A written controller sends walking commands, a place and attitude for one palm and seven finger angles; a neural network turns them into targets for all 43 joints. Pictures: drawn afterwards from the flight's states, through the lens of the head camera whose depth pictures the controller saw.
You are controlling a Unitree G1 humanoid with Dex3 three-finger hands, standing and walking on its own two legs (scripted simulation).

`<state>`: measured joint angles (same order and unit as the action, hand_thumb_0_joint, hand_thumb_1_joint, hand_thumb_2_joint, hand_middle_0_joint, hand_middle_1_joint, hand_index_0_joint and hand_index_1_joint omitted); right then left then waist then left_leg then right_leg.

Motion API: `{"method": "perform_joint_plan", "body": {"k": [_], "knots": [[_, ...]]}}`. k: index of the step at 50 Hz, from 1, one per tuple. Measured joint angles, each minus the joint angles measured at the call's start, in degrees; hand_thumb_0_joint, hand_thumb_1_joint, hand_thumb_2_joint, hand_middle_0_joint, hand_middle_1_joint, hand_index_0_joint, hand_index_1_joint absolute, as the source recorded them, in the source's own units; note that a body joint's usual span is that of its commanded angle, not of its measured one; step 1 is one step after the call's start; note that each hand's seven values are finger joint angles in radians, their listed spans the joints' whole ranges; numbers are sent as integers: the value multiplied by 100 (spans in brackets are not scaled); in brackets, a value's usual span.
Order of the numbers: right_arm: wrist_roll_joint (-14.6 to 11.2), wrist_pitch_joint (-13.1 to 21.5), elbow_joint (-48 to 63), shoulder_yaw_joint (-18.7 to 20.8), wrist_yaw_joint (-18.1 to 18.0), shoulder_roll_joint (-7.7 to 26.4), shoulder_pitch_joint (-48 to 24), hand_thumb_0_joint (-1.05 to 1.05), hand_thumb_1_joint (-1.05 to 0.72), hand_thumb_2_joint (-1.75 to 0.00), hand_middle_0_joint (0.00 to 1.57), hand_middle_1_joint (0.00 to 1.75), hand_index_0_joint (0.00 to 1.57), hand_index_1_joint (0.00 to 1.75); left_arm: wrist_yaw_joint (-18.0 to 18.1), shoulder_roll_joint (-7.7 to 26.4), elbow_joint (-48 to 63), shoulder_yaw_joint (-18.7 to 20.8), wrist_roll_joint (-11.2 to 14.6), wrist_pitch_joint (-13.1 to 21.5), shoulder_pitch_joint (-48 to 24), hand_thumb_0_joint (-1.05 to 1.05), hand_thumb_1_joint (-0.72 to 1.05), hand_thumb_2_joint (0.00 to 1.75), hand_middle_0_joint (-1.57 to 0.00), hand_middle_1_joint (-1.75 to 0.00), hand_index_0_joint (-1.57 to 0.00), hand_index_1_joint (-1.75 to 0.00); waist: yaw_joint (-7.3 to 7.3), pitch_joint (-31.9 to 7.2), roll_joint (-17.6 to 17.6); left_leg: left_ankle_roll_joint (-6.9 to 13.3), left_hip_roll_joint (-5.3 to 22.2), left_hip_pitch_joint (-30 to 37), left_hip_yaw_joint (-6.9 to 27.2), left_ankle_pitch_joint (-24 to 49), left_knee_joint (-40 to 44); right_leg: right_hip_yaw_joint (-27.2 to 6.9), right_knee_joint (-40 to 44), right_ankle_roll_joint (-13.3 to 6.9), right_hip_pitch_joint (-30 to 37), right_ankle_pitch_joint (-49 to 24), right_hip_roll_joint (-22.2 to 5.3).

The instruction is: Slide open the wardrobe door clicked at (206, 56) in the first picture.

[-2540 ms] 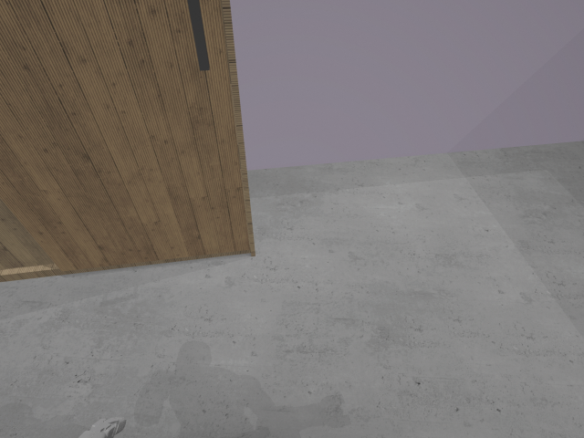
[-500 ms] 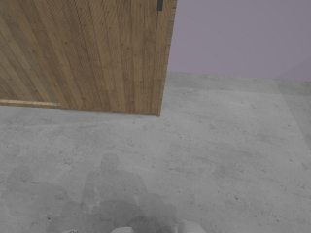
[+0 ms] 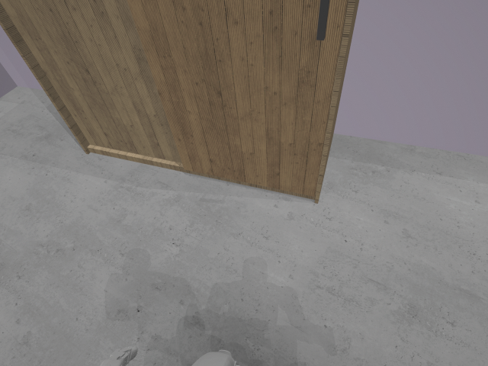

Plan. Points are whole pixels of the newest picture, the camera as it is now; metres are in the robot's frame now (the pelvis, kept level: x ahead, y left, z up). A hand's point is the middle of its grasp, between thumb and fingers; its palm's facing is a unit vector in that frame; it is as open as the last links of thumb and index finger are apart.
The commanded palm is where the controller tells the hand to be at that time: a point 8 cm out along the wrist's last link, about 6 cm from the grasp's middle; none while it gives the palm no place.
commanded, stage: walk to a spot facing it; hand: right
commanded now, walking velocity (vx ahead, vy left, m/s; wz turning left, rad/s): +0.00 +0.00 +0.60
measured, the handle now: out of the picture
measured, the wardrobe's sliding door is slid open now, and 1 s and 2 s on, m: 0.00 0.00 0.00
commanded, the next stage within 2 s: turn to face it in 0.84 s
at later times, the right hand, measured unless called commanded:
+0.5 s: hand (306, 330) +0.22 -0.10 -0.15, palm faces -0.41 +0.90 -0.16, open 7.4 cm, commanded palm none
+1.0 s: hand (283, 324) +0.24 -0.05 -0.18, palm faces -0.34 +0.92 -0.20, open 7.3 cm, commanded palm none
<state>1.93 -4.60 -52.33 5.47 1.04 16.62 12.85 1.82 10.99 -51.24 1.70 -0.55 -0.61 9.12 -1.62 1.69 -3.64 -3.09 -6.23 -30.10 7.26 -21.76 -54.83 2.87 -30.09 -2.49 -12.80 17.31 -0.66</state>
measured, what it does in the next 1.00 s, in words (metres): walks ahead, turning left: left foot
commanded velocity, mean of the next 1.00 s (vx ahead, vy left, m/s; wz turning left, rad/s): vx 0.27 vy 0.00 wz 0.22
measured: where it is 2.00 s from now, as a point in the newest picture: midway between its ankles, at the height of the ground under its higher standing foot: (228, 349)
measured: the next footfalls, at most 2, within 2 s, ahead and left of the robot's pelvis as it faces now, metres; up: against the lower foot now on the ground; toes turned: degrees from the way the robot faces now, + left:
left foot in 0.58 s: +0.10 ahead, +0.21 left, +0.00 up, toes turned +31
right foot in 1.08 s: +0.42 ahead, +0.12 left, +0.00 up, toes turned +14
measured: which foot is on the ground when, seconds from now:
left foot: up 0.00-0.56, down 0.58-1.00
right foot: down 0.00-0.58, up 0.60-1.00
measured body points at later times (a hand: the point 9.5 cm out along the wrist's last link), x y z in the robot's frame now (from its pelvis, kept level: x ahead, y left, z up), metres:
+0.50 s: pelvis +0.04 +0.03 +0.00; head +0.07 +0.04 +0.45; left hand -0.15 +0.22 -0.14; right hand +0.24 -0.14 -0.14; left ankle +0.04 +0.18 -0.70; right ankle -0.01 -0.09 -0.74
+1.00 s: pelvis +0.21 +0.13 +0.00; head +0.22 +0.13 +0.44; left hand +0.21 +0.39 -0.14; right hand +0.26 -0.10 -0.16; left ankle +0.07 +0.19 -0.74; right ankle +0.36 +0.09 -0.70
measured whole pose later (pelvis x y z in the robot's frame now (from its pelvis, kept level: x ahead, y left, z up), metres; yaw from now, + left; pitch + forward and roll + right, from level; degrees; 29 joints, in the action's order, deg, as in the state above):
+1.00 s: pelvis +0.21 +0.13 +0.00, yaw +24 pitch -1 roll +3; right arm 1.5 4.1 -62.6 1.6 -1.3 9.9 22.9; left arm -1.7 10.3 -56.4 3.0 -1.1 0.4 7.6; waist -1.6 1.5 2.0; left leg 0.7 -2.0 2.0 -6.8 -20.0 -19.2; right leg 6.3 -47.4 2.0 -33.3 8.7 -6.6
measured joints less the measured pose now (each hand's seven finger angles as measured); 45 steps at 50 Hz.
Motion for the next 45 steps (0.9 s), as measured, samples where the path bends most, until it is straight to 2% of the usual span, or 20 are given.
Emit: {"method": "perform_joint_plan", "body": {"k": [3,7,13,19,24,28,29,30,31,33,35,37,40,45], "knots": [[28,6,46,59,72,75,24,1,-91,-90,20,30,20,30,4,-58,-46,-33,-34,-8,197,1,90,90,-20,-30,-20,-30,-14,-22,23,-104,253,-206,-258,227,-1242,213,219,-35,166,-91,-105],[20,-16,-7,63,118,64,114,1,-91,-90,20,30,20,30,-1,-109,-98,-37,-42,85,444,1,90,90,-20,-30,-20,-30,1,-51,64,-170,597,-71,-368,445,-1469,575,360,-79,293,-107,-197],[32,-72,-173,4,208,-109,134,1,-91,-90,20,30,20,30,-11,-142,-300,8,-47,261,970,1,90,90,-20,-30,-20,-30,186,-95,142,-153,951,170,-580,552,-843,1097,599,-57,521,-89,-312],[30,-47,-153,-57,263,-341,-189,1,-91,-90,20,30,20,30,-25,-46,-682,104,-87,285,1485,1,90,90,-20,-30,-20,-30,413,7,252,-44,1151,137,-900,549,-154,1545,762,82,785,-4,-457],[22,41,-34,-106,278,-494,-598,1,-91,-90,20,30,20,30,-68,69,-944,168,-138,258,1781,1,91,90,-20,-30,-20,-30,602,129,363,90,1194,231,-1190,443,760,1884,713,316,1018,215,-634],[13,202,76,-147,266,-573,-878,1,-91,-90,20,30,20,30,-122,122,-1048,184,-162,236,1950,1,91,90,-20,-30,-20,-30,716,174,482,298,1048,599,-1400,295,1638,2089,367,610,1162,587,-881],[11,289,117,-172,263,-566,-922,1,-91,-90,20,30,20,30,-145,110,-1054,177,-149,230,2016,1,91,90,-20,-30,-20,-30,707,167,502,389,971,807,-1461,371,1982,2085,41,672,1108,768,-1006],[14,409,140,-190,243,-554,-971,1,-91,-90,20,30,20,30,-177,84,-1073,162,-119,200,2036,1,91,90,-20,-30,-20,-30,675,182,515,476,909,859,-1501,745,2037,1959,-561,641,916,952,-1179],[-19,521,142,-204,202,-555,-998,1,-91,-90,20,30,20,30,-204,63,-1101,136,-95,128,1963,1,91,90,-20,-30,-20,-30,638,218,518,540,859,821,-1510,742,1804,1559,-1410,623,586,1158,-1232],[-94,640,102,-236,119,-572,-896,1,-91,-90,20,30,20,30,-229,32,-1112,126,-73,13,1703,1,91,90,-20,-30,-20,-30,571,235,475,607,780,980,-1467,475,1683,762,-2994,567,-135,1160,-1060],[-122,674,-17,-264,56,-601,-648,0,-91,-90,20,30,20,30,-224,16,-1035,154,-74,9,1392,1,91,90,-20,-30,-20,-30,480,152,431,598,697,1299,-1359,434,2002,406,-3825,540,-737,711,-928],[-116,697,-204,-303,11,-651,-365,0,-91,-90,20,30,20,30,-215,24,-885,177,-100,61,1056,1,91,90,-19,-30,-19,-30,431,59,454,587,610,1640,-1271,560,2459,240,-3962,559,-1238,243,-909],[-124,797,-434,-247,-99,-630,10,-1,-94,-90,21,30,21,30,-217,16,-644,194,-120,156,626,1,91,90,-19,-30,-19,-30,362,-37,527,607,511,2081,-1214,669,3017,101,-3671,599,-1818,-214,-893],[-75,870,-772,-306,-155,-609,563,-1,-94,-90,20,30,20,30,-275,-5,-499,188,-98,160,126,0,91,90,-19,-30,-19,-30,204,-105,629,541,419,2687,-1252,546,3469,144,-2943,600,-2270,-678,-793]]}}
